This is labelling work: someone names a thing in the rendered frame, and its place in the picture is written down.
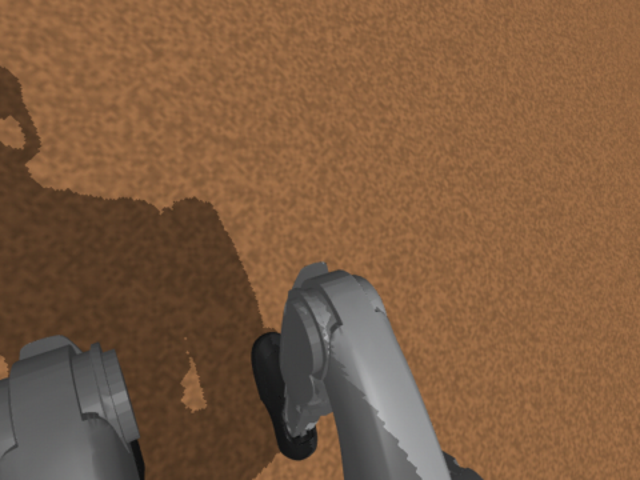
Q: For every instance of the right robot foot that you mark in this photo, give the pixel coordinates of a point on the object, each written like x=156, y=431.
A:
x=271, y=387

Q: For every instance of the right robot hand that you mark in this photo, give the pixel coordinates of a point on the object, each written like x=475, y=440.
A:
x=457, y=472

